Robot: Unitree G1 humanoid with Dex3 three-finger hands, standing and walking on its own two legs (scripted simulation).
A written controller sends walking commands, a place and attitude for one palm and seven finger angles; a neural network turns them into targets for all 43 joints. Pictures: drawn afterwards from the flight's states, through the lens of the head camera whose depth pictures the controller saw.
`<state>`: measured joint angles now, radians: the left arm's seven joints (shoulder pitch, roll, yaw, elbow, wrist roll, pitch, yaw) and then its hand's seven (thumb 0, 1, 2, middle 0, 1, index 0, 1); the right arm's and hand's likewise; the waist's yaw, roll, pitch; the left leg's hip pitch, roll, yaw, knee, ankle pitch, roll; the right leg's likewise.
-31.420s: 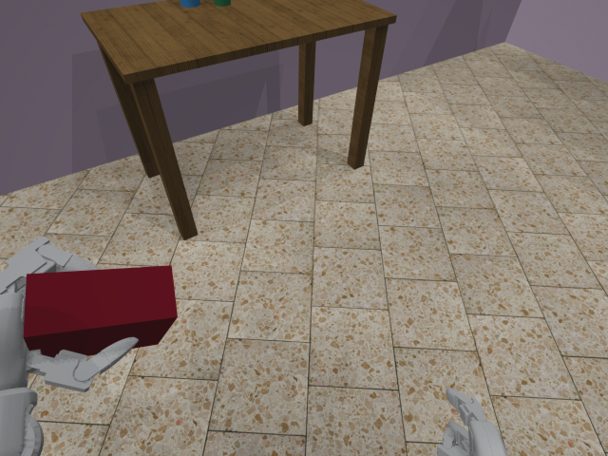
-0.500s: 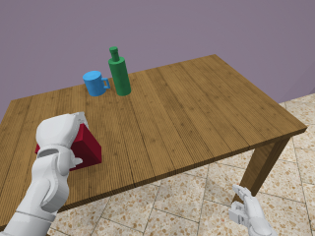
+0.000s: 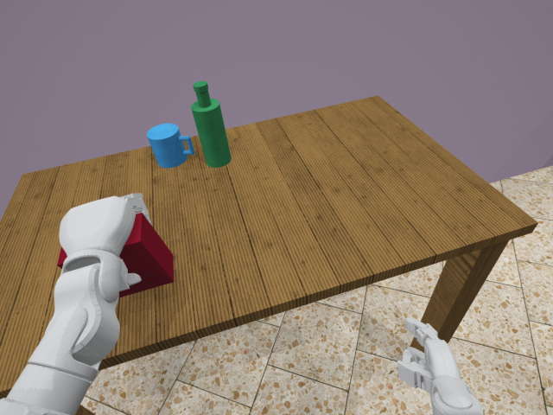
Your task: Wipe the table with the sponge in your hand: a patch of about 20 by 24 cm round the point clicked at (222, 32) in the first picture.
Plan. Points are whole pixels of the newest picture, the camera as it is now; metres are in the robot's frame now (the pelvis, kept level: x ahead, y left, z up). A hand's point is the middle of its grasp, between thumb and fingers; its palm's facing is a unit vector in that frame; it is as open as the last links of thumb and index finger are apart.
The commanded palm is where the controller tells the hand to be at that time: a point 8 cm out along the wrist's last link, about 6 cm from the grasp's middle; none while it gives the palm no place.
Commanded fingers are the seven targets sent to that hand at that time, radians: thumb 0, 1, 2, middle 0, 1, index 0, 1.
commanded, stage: lower the sponge onto the table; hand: left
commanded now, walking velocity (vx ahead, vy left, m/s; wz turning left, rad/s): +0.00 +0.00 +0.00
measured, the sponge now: (128, 265) +0.28 +0.28 +0.08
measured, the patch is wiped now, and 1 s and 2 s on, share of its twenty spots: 0.00 0.00 0.10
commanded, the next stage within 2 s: wipe forward along the first lane in 1.00 s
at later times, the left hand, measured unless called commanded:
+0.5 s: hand (122, 258) +0.28 +0.28 +0.10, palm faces +0.07 -0.07 -0.99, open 9.6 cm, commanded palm +0.24 +0.27 +0.17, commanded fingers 0.00 0.10 1.30 -1.20 -1.60 -1.20 -1.60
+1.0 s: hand (128, 273) +0.27 +0.28 +0.08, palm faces +0.04 -0.10 -0.99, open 9.6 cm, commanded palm +0.23 +0.27 +0.15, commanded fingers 0.00 0.10 1.30 -1.20 -1.60 -1.20 -1.60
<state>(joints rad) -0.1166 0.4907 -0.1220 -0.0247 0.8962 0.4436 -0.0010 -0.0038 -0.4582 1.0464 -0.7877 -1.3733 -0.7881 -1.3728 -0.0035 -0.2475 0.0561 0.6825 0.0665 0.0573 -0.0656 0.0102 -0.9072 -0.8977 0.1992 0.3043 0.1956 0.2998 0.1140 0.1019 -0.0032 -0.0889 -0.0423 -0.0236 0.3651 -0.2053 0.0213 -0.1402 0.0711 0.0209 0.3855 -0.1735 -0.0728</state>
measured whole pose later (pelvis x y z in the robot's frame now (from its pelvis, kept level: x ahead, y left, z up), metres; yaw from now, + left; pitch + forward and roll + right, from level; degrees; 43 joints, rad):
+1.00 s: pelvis +0.01 +0.01 +0.00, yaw +0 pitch -3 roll +0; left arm -0.01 0.44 -0.14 -0.01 0.92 0.43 0.03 0.00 -0.46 1.05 -0.79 -1.38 -0.79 -1.37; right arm 0.01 -0.26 0.04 0.67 0.06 0.06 -0.06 0.01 -0.91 -0.90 0.20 0.30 0.20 0.30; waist 0.11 0.10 -0.01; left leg -0.11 -0.05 -0.03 0.39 -0.23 0.03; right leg -0.16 0.07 0.02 0.40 -0.19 -0.07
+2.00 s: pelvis +0.01 +0.00 -0.01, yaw +1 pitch +4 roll +0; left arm -0.37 0.50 -0.05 0.55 0.97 0.25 0.05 0.01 -0.48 1.07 -0.80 -1.36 -0.80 -1.36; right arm 0.14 -0.29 0.01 0.71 0.09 0.09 -0.08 0.01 -0.91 -0.90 0.20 0.30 0.20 0.30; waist 0.04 0.07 -0.06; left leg -0.28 -0.04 -0.04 0.47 -0.25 0.02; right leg -0.31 0.08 0.00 0.45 -0.21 -0.07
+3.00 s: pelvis +0.02 +0.03 -0.01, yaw +1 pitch +10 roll -2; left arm -0.71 0.58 -0.05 0.97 1.02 0.12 0.14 0.01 -0.50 1.10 -0.80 -1.36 -0.80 -1.38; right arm 0.27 -0.28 -0.02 0.74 0.09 0.10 -0.06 0.00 -0.91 -0.90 0.20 0.30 0.20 0.30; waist -0.02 0.06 -0.10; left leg -0.43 -0.06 -0.03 0.53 -0.28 0.06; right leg -0.43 0.06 0.01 0.46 -0.21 -0.03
